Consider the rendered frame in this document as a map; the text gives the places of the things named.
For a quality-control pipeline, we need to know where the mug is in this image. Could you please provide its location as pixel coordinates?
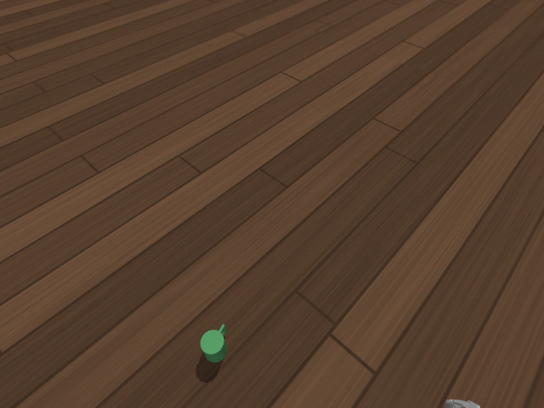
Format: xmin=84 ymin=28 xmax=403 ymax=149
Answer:
xmin=201 ymin=324 xmax=227 ymax=363

